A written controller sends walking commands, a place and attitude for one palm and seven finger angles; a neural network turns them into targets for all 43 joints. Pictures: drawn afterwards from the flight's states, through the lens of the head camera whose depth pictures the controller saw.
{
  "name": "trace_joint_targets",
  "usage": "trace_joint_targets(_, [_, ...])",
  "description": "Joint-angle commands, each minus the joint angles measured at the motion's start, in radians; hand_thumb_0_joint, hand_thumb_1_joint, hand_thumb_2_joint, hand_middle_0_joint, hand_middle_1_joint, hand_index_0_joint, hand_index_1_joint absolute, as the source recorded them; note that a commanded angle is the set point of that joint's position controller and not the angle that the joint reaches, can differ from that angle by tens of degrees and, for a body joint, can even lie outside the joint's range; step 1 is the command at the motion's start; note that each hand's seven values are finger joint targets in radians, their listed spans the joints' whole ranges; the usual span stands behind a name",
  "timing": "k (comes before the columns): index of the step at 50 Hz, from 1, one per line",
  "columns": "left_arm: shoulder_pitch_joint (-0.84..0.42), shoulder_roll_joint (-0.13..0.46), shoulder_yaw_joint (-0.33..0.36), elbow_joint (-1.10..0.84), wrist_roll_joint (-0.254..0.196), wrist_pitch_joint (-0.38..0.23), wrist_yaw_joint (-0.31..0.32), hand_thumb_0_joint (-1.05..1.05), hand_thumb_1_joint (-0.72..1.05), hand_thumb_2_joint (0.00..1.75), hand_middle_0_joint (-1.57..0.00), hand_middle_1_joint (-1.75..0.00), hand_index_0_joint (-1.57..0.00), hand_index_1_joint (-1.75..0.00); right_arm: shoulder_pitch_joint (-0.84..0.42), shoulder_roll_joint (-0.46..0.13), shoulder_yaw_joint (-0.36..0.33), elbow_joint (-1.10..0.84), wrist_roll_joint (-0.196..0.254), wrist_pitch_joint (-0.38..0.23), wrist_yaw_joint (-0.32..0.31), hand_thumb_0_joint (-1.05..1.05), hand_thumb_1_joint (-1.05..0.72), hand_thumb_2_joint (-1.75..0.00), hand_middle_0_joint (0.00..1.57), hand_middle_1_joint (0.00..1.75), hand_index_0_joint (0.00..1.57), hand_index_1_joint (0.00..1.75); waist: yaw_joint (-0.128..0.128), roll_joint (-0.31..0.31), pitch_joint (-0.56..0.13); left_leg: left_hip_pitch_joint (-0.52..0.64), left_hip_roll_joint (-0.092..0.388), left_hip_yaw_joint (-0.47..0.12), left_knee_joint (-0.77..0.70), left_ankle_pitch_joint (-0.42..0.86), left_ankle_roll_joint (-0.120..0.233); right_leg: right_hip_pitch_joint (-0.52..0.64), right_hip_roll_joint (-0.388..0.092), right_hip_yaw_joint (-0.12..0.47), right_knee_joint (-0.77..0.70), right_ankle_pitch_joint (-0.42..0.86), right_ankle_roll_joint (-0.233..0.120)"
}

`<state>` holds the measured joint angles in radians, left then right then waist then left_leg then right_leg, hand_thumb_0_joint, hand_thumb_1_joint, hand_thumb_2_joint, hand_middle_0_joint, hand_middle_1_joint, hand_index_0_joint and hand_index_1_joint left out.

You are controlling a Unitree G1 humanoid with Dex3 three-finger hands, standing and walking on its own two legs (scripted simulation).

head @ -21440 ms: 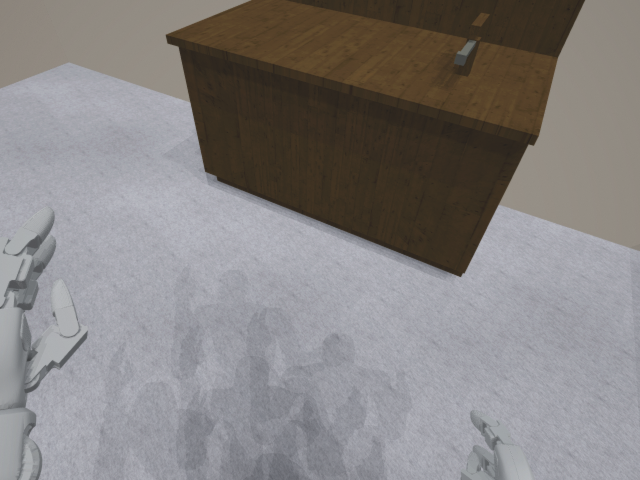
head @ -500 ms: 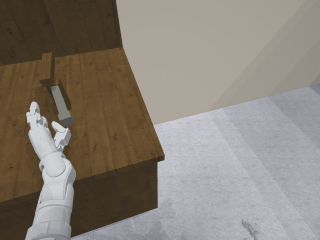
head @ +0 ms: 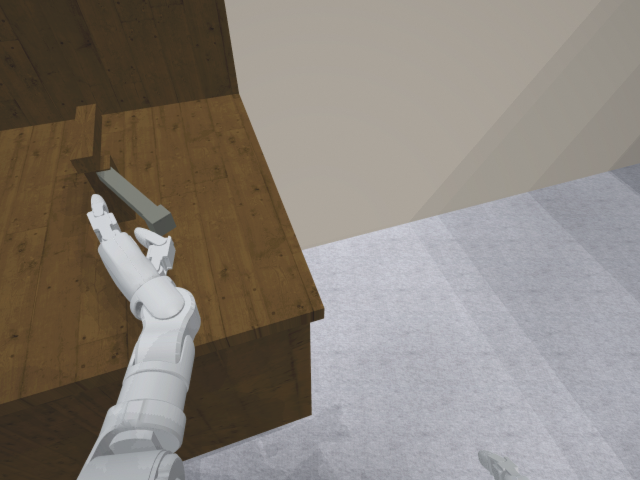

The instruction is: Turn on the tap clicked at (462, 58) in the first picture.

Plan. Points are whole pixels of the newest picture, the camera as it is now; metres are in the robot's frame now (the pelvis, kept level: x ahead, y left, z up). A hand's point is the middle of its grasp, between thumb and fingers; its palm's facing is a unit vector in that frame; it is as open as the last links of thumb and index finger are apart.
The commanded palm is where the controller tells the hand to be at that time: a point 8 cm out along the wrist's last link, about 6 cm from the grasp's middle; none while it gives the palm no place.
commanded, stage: push the lever round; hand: left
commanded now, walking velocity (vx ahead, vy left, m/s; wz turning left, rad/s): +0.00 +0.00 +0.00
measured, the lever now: (159, 221) +0.43 +0.23 +0.09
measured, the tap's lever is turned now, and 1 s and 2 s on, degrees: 29 56 86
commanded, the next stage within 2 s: lift the hand up off the lever in 1.56 s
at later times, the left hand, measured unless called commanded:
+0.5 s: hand (195, 227) +0.42 +0.19 +0.08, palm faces +0.77 -0.63 -0.08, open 7.6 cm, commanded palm +0.38 +0.20 +0.09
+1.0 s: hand (220, 207) +0.47 +0.16 +0.08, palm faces +0.81 -0.57 -0.12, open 7.7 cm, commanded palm +0.42 +0.17 +0.09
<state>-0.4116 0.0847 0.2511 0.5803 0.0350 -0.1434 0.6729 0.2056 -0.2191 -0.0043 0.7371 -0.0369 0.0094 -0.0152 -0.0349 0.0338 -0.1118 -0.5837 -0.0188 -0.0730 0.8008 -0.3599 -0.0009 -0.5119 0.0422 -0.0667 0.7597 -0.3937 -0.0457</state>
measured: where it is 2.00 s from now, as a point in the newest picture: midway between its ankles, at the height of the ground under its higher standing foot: outside the picture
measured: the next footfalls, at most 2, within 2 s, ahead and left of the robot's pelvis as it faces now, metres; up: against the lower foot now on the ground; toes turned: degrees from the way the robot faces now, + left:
none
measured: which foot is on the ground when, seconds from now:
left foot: down 0.00-1.00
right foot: down 0.00-1.00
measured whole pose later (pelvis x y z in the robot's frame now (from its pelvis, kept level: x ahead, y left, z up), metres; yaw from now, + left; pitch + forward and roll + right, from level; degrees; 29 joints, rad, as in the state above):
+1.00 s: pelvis +0.00 -0.01 -0.01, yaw +1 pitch +15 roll -1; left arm -0.84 0.03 0.39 0.98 0.16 -0.11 0.99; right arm 0.25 -0.20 -0.03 0.81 -0.12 0.03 0.07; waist -0.10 0.04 -0.16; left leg -0.75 -0.02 -0.09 0.87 -0.38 -0.02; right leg -0.68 0.05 -0.09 0.84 -0.42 -0.06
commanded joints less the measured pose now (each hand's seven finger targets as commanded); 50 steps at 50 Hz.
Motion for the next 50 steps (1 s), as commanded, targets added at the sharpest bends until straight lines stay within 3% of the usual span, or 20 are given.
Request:
trace_joint_targets(1, [-0.447, 0.109, -0.038, -0.197, 0.046, -0.062, 0.032, 0.0, 0.9, 0.9, -0.15, -0.15, -0.15, -0.15, -0.057, -0.129, -0.05, -0.119, -0.011, -0.04, -0.005, 0.0, -0.9, -0.9, 0.2, 0.3, 0.2, 0.3, -0.021, -0.005, -0.271, 0.166, 0.002, 0.012, -0.083, 0.2, 0.017, 0.069, -0.026, 0.037, -0.124, 0.24, 0.011])
trace_joint_targets(6, [-0.464, 0.108, -0.011, -0.147, 0.054, -0.049, 0.074, 0.0, 0.9, 0.9, -0.15, -0.15, -0.15, -0.15, -0.046, -0.127, -0.054, -0.114, -0.019, -0.027, 0.005, 0.0, -0.9, -0.9, 0.2, 0.3, 0.2, 0.3, -0.017, -0.047, -0.297, 0.141, 0.0, 0.019, -0.075, 0.22, 0.016, 0.095, -0.029, 0.033, -0.116, 0.271, 0.015])
trace_joint_targets(8, [-0.493, 0.119, 0.001, -0.139, 0.066, -0.045, 0.091, 0.0, 0.9, 0.9, -0.15, -0.15, -0.15, -0.15, -0.051, -0.126, -0.056, -0.103, -0.022, -0.019, 0.005, 0.0, -0.9, -0.9, 0.2, 0.3, 0.2, 0.3, -0.021, -0.018, -0.288, 0.14, 0.002, 0.018, -0.075, 0.214, 0.012, 0.085, -0.031, 0.035, -0.118, 0.258, 0.013])
trace_joint_targets(9, [-0.506, 0.076, -0.035, -0.134, 0.069, -0.044, 0.095, 0.0, 0.9, 0.9, -0.15, -0.15, -0.15, -0.15, -0.05, -0.121, -0.054, -0.108, -0.023, -0.02, 0.01, 0.0, -0.9, -0.9, 0.2, 0.3, 0.2, 0.3, -0.027, -0.015, -0.284, 0.148, 0.002, 0.018, -0.079, 0.213, 0.013, 0.071, -0.029, 0.029, -0.116, 0.249, 0.013])
trace_joint_targets(11, [-0.507, 0.096, -0.007, -0.115, 0.073, -0.043, 0.112, 0.0, 0.9, 0.9, -0.15, -0.15, -0.15, -0.15, -0.043, -0.123, -0.059, -0.106, -0.028, -0.017, 0.014, 0.0, -0.9, -0.9, 0.2, 0.3, 0.2, 0.3, -0.02, -0.035, -0.308, 0.14, 0.003, 0.02, -0.067, 0.231, 0.013, 0.086, -0.028, 0.028, -0.11, 0.273, 0.011])
trace_joint_targets(13, [-0.529, 0.101, 0.007, -0.111, 0.08, -0.042, 0.129, 0.0, 0.9, 0.9, -0.15, -0.15, -0.15, -0.15, -0.039, -0.121, -0.061, -0.096, -0.031, -0.011, 0.016, 0.0, -0.9, -0.9, 0.2, 0.3, 0.2, 0.3, -0.021, -0.01, -0.315, 0.147, 0.003, 0.019, -0.062, 0.246, 0.008, 0.084, -0.029, 0.028, -0.104, 0.283, 0.01])
trace_joint_targets(14, [-0.535, 0.06, -0.031, -0.107, 0.081, -0.04, 0.13, 0.0, 0.9, 0.9, -0.15, -0.15, -0.15, -0.15, -0.04, -0.117, -0.059, -0.102, -0.032, -0.009, 0.022, 0.0, -0.9, -0.9, 0.2, 0.3, 0.2, 0.3, -0.029, -0.013, -0.308, 0.146, 0.003, 0.021, -0.062, 0.249, 0.009, 0.076, -0.029, 0.024, -0.101, 0.285, 0.011])
trace_joint_targets(19, [-0.563, 0.068, 0.0, -0.06, 0.087, -0.031, 0.164, 0.0, 0.9, 0.9, -0.15, -0.15, -0.15, -0.15, -0.032, -0.118, -0.063, -0.095, -0.04, -0.002, 0.031, 0.0, -0.9, -0.9, 0.2, 0.3, 0.2, 0.3, -0.032, -0.044, -0.316, 0.126, 0.004, 0.021, -0.051, 0.245, 0.011, 0.07, -0.029, 0.021, -0.098, 0.282, 0.013])
trace_joint_targets(23, [-0.598, 0.069, 0.007, -0.054, 0.102, -0.028, 0.184, 0.0, 0.9, 0.9, -0.15, -0.15, -0.15, -0.15, -0.031, -0.117, -0.066, -0.085, -0.045, 0.005, 0.036, 0.0, -0.9, -0.9, 0.2, 0.3, 0.2, 0.3, -0.032, -0.005, -0.329, 0.132, 0.005, 0.02, -0.041, 0.264, 0.006, 0.061, -0.028, 0.022, -0.09, 0.296, 0.01])
trace_joint_targets(24, [-0.617, 0.031, -0.026, -0.057, 0.102, -0.027, 0.186, 0.0, 0.9, 0.9, -0.15, -0.15, -0.15, -0.15, -0.029, -0.112, -0.063, -0.089, -0.047, 0.005, 0.041, 0.0, -0.9, -0.9, 0.2, 0.3, 0.2, 0.3, -0.04, -0.003, -0.334, 0.138, 0.005, 0.022, -0.041, 0.262, 0.007, 0.051, -0.028, 0.018, -0.086, 0.289, 0.011])
trace_joint_targets(28, [-0.693, 0.031, -0.016, 0.016, 0.111, -0.018, 0.209, 0.0, 0.9, 0.9, -0.15, -0.15, -0.15, -0.15, -0.03, -0.115, -0.064, -0.064, -0.051, 0.004, 0.042, 0.0, -0.9, -0.9, 0.2, 0.3, 0.2, 0.3, -0.058, -0.022, -0.295, 0.111, 0.006, 0.012, -0.038, 0.216, 0.007, 0.008, -0.027, 0.015, -0.093, 0.233, 0.012])
trace_joint_targets(31, [-0.736, 0.014, -0.017, 0.018, 0.117, -0.028, 0.23, 0.0, 0.9, 0.9, -0.15, -0.15, -0.15, -0.15, -0.019, -0.11, -0.066, -0.066, -0.059, -0.001, 0.05, 0.0, -0.9, -0.9, 0.2, 0.3, 0.2, 0.3, -0.058, -0.011, -0.357, 0.125, 0.003, 0.014, -0.024, 0.237, 0.008, 0.013, -0.026, 0.012, -0.08, 0.252, 0.011])
trace_joint_targets(33, [-0.732, 0.048, 0.026, 0.067, 0.123, -0.02, 0.241, 0.0, 0.9, 0.9, -0.15, -0.15, -0.15, -0.15, -0.011, -0.114, -0.067, -0.051, -0.063, 0.002, 0.052, 0.0, -0.9, -0.9, 0.2, 0.3, 0.2, 0.3, -0.058, -0.008, -0.346, 0.107, 0.005, 0.014, -0.02, 0.234, 0.004, 0.005, -0.026, 0.012, -0.078, 0.248, 0.012])
trace_joint_targets(35, [-0.774, 0.02, 0.007, 0.083, 0.127, -0.02, 0.248, 0.0, 0.9, 0.9, -0.15, -0.15, -0.15, -0.15, -0.003, -0.108, -0.065, -0.055, -0.067, 0.0, 0.058, 0.0, -0.9, -0.9, 0.2, 0.3, 0.2, 0.3, -0.066, -0.021, -0.35, 0.097, 0.002, 0.017, -0.016, 0.227, 0.008, 0.0, -0.028, 0.011, -0.076, 0.251, 0.015])
trace_joint_targets(38, [-0.798, 0.059, 0.058, 0.134, 0.136, -0.015, 0.267, 0.0, 0.9, 0.9, -0.15, -0.15, -0.15, -0.15, 0.01, -0.114, -0.068, -0.041, -0.072, 0.002, 0.061, 0.0, -0.9, -0.9, 0.2, 0.3, 0.2, 0.3, -0.068, -0.022, -0.352, 0.077, 0.003, 0.013, -0.011, 0.224, 0.007, -0.011, -0.028, 0.01, -0.07, 0.243, 0.016])
trace_joint_targets(39, [-0.835, 0.043, 0.04, 0.142, 0.139, -0.016, 0.27, 0.0, 0.9, 0.9, -0.15, -0.15, -0.15, -0.15, 0.012, -0.111, -0.066, -0.041, -0.072, 0.001, 0.063, 0.0, -0.9, -0.9, 0.2, 0.3, 0.2, 0.3, -0.083, -0.02, -0.348, 0.073, 0.004, 0.015, -0.009, 0.208, 0.01, -0.024, -0.031, 0.011, -0.073, 0.229, 0.019])
trace_joint_targets(41, [-0.865, 0.042, 0.044, 0.165, 0.146, -0.018, 0.28, 0.0, 0.9, 0.9, -0.15, -0.15, -0.15, -0.15, 0.023, -0.112, -0.067, -0.037, -0.078, -0.005, 0.067, 0.0, -0.9, -0.9, 0.2, 0.3, 0.2, 0.3, -0.088, -0.03, -0.358, 0.064, 0.003, 0.018, -0.002, 0.206, 0.013, -0.027, -0.03, 0.012, -0.074, 0.235, 0.021])
trace_joint_targets(43, [-0.865, 0.072, 0.088, 0.184, 0.151, -0.02, 0.294, 0.0, 0.9, 0.9, -0.15, -0.15, -0.15, -0.15, 0.041, -0.116, -0.072, -0.027, -0.083, -0.007, 0.07, 0.0, -0.9, -0.9, 0.2, 0.3, 0.2, 0.3, -0.08, -0.029, -0.38, 0.063, 0.004, 0.012, 0.0, 0.222, 0.009, -0.021, -0.028, 0.007, -0.065, 0.246, 0.02])
trace_joint_targets(44, [-0.874, 0.046, 0.064, 0.185, 0.154, -0.021, 0.295, 0.0, 0.9, 0.9, -0.15, -0.15, -0.15, -0.15, 0.044, -0.112, -0.07, -0.032, -0.084, -0.008, 0.074, 0.0, -0.9, -0.9, 0.2, 0.3, 0.2, 0.3, -0.086, -0.015, -0.393, 0.071, 0.003, 0.015, 0.002, 0.228, 0.01, -0.026, -0.028, 0.008, -0.062, 0.249, 0.021])
trace_joint_targets(50, [-0.924, 0.061, 0.092, 0.245, 0.17, -0.012, 0.321, 0.0, 0.9, 0.9, -0.15, -0.15, -0.15, -0.15, 0.076, -0.116, -0.074, -0.019, -0.094, -0.018, 0.086, 0.0, -0.9, -0.9, 0.2, 0.3, 0.2, 0.3, -0.103, -0.045, -0.39, 0.037, 0.004, 0.021, 0.008, 0.215, 0.017, -0.029, -0.03, 0.008, -0.067, 0.257, 0.027])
